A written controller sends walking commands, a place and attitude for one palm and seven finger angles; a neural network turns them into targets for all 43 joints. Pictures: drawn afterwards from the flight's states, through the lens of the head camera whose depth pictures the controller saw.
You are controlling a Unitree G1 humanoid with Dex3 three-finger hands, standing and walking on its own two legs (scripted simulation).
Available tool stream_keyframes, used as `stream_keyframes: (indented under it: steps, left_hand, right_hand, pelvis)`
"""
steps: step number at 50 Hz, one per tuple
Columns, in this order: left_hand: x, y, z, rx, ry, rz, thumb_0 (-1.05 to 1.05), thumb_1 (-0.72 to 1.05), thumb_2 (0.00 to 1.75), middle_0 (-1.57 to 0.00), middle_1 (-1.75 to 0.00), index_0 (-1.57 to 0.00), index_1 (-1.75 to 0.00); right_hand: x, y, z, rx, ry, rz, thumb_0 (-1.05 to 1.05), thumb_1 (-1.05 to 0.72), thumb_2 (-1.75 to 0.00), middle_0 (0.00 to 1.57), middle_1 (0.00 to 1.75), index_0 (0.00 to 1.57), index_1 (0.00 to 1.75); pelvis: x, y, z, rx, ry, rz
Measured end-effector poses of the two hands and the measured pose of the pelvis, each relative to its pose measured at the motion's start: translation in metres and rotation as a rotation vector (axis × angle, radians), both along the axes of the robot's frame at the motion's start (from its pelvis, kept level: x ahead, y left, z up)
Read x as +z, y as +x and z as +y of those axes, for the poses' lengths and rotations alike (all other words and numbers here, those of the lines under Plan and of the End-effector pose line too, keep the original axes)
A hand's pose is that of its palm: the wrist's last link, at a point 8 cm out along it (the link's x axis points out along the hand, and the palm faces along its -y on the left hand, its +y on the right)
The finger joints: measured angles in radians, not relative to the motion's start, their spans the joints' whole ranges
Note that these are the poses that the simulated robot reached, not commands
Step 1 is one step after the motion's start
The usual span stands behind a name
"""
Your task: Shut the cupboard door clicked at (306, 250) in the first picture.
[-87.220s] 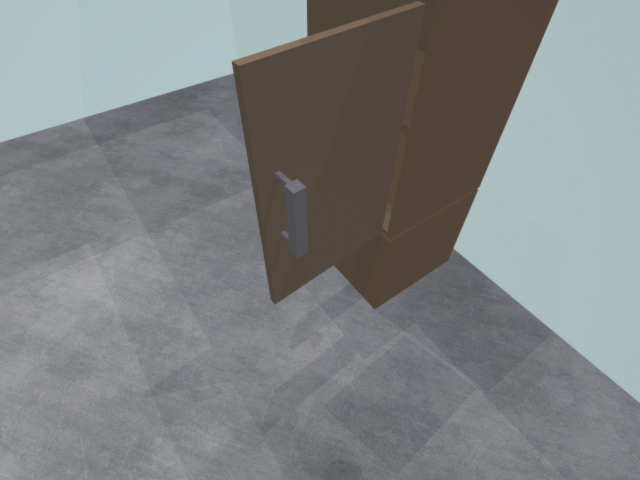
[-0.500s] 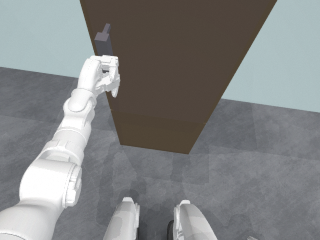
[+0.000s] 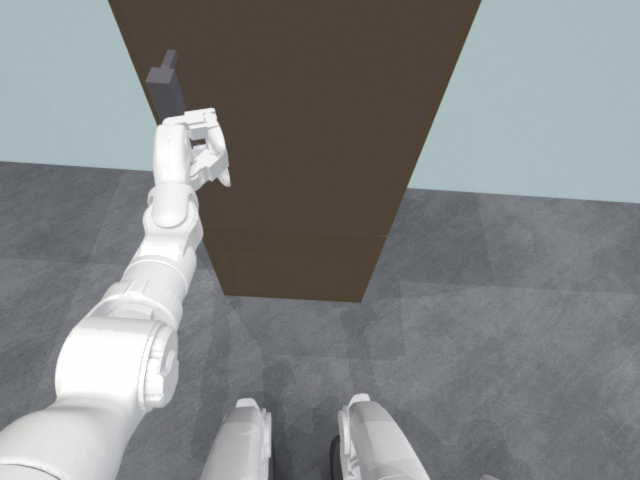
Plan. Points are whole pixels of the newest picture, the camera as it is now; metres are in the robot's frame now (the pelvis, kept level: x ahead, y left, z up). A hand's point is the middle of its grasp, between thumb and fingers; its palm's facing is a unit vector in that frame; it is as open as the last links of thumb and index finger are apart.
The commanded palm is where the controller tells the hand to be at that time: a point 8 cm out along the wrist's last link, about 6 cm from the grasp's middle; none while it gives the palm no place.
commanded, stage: pull the fist back off the door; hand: left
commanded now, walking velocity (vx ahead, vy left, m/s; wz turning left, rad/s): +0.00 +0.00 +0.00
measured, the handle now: (183, 120) +0.57 +0.15 +0.08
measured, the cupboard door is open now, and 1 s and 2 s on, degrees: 0 0 0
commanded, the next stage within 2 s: draw the hand back to the body in 0.52 s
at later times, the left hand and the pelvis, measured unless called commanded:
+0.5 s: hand (219, 200) +0.44 +0.09 +0.08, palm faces -0.01 -1.00 -0.01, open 3.1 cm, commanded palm +0.41 +0.14 +0.08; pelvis +0.08 -0.01 +0.04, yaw -1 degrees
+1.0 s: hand (170, 207) +0.38 +0.13 +0.14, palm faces +0.01 -1.00 -0.05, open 3.1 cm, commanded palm +0.35 +0.18 +0.15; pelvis +0.09 -0.02 +0.07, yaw +0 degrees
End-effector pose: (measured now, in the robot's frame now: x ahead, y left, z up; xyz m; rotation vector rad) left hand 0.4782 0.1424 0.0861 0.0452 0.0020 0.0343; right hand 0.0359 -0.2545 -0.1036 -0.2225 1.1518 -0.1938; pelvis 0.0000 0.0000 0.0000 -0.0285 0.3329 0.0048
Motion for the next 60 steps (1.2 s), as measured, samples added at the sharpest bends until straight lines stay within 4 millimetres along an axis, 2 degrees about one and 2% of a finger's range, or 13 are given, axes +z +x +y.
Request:
stream_keyframes:
  steps: [7,12,17,23,28,31,34,39,46,52,58,60]
  left_hand:
    - [-0.006,-0.003,-0.004,-0.013,-0.028,-0.019,0.01,0.9,0.89,-1.32,-1.5,-1.31,-1.5]
    - [-0.011,-0.017,-0.004,-0.018,-0.025,-0.013,0.01,0.9,0.89,-1.3,-1.5,-1.3,-1.5]
    - [-0.012,-0.032,0.001,-0.009,-0.034,-0.013,0.01,0.9,0.9,-1.3,-1.5,-1.3,-1.5]
    - [-0.007,-0.055,0.005,-0.032,-0.03,-0.026,0.01,0.9,0.9,-1.3,-1.5,-1.3,-1.5]
    - [-0.006,-0.073,0.001,-0.05,-0.036,-0.015,0.01,0.9,0.9,-1.3,-1.5,-1.3,-1.5]
    - [-0.006,-0.077,-0.002,-0.055,-0.035,-0.02,0.01,0.9,0.9,-1.3,-1.5,-1.3,-1.5]
    - [-0.004,-0.077,-0.004,-0.059,-0.029,-0.027,0.01,0.9,0.9,-1.3,-1.5,-1.3,-1.5]
    - [0.013,-0.083,0.004,-0.048,-0.008,-0.038,0.02,0.9,0.89,-1.3,-1.5,-1.3,-1.5]
    - [0.045,-0.104,0.031,-0.014,0.005,-0.024,0.01,0.9,0.89,-1.3,-1.5,-1.3,-1.5]
    - [0.064,-0.125,0.039,-0.04,0.002,-0.027,0.01,0.9,0.9,-1.3,-1.5,-1.3,-1.5]
    - [0.081,-0.142,0.048,-0.038,0.006,-0.034,0.01,0.9,0.9,-1.27,-1.47,-1.28,-1.47]
    - [0.089,-0.146,0.053,-0.016,0.083,-0.016,0.01,0.9,0.9,-1.25,-1.44,-1.25,-1.44]
  right_hand:
    - [0.003,-0.002,-0.006,-0.056,0.019,0.027,0.01,-0.9,-0.9,0.2,0.3,0.2,0.29]
    - [0.011,0.018,-0.007,-0.075,0.038,0.029,0.01,-0.9,-0.9,0.2,0.3,0.2,0.29]
    - [0.022,0.06,-0.008,-0.058,0.044,-0.019,0.01,-0.9,-0.9,0.2,0.3,0.2,0.29]
    - [0.034,0.127,-0.008,0.0,0.05,-0.124,0.01,-0.9,-0.9,0.2,0.3,0.2,0.29]
    - [0.043,0.181,-0.004,0.059,0.051,-0.222,0.01,-0.9,-0.9,0.2,0.3,0.2,0.29]
    - [0.047,0.205,0.001,0.09,0.053,-0.269,0.01,-0.9,-0.9,0.2,0.3,0.2,0.29]
    - [0.049,0.22,0.006,0.11,0.062,-0.3,0.01,-0.9,-0.9,0.2,0.3,0.2,0.29]
    - [0.053,0.223,0.014,0.099,0.095,-0.314,0.01,-0.9,-0.9,0.2,0.3,0.2,0.29]
    - [0.065,0.203,0.017,0.074,0.118,-0.286,0.01,-0.9,-0.9,0.2,0.3,0.2,0.29]
    - [0.077,0.191,0.007,0.063,0.089,-0.304,0.02,-0.9,-0.9,0.2,0.3,0.2,0.29]
    - [0.093,0.196,0.001,0.051,0.062,-0.376,0.02,-0.9,-0.9,0.2,0.3,0.2,0.29]
    - [0.099,0.199,0.002,0.044,0.054,-0.391,0.02,-0.9,-0.9,0.2,0.3,0.2,0.29]
  pelvis:
    - [0.007,0.013,-0.003,-0.034,0.016,-0.005]
    - [0.019,0.032,-0.005,-0.047,0.024,-0.013]
    - [0.03,0.052,-0.008,-0.049,0.027,-0.022]
    - [0.038,0.072,-0.011,-0.039,0.029,-0.037]
    - [0.039,0.082,-0.012,-0.023,0.027,-0.048]
    - [0.038,0.084,-0.013,-0.015,0.028,-0.053]
    - [0.036,0.084,-0.014,-0.01,0.028,-0.056]
    - [0.041,0.086,-0.017,-0.016,0.032,-0.084]
    - [0.059,0.09,-0.019,-0.013,0.034,-0.141]
    - [0.069,0.089,-0.017,-0.007,0.031,-0.184]
    - [0.076,0.088,-0.015,-0.013,0.032,-0.223]
    - [0.08,0.088,-0.015,-0.013,0.034,-0.241]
